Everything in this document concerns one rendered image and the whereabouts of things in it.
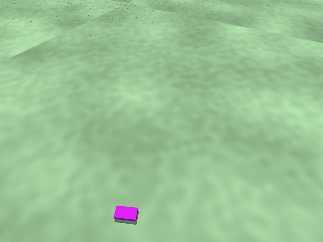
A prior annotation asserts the small box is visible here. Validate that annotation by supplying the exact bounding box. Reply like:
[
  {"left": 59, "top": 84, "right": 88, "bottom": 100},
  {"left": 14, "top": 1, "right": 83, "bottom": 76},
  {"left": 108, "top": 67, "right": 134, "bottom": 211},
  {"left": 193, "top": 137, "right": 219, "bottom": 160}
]
[{"left": 114, "top": 206, "right": 138, "bottom": 221}]

